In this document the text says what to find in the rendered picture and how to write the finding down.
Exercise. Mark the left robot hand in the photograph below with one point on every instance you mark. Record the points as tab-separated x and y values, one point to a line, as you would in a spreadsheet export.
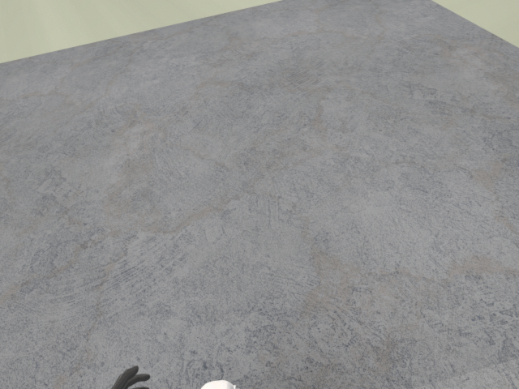
130	377

